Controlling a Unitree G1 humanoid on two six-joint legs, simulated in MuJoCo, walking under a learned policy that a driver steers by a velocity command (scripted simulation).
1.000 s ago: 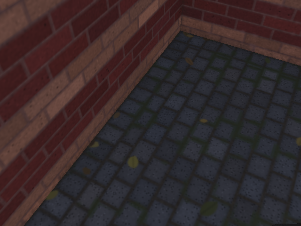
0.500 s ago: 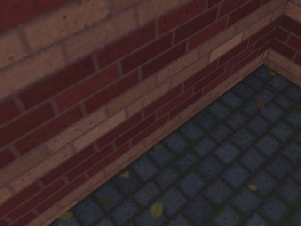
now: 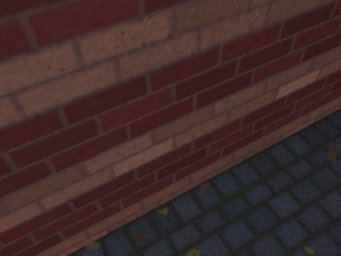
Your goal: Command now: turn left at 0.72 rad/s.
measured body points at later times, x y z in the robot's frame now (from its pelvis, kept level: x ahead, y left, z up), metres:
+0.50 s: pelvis +0.05 +0.08 +0.01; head +0.06 +0.12 +0.45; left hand +0.12 +0.40 -0.10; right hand +0.21 -0.17 -0.10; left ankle -0.03 +0.13 -0.74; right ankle +0.13 -0.06 -0.70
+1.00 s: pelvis +0.11 +0.20 -0.01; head +0.12 +0.25 +0.44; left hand +0.02 +0.50 -0.12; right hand +0.44 +0.18 -0.09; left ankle +0.07 +0.26 -0.74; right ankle +0.23 +0.05 -0.71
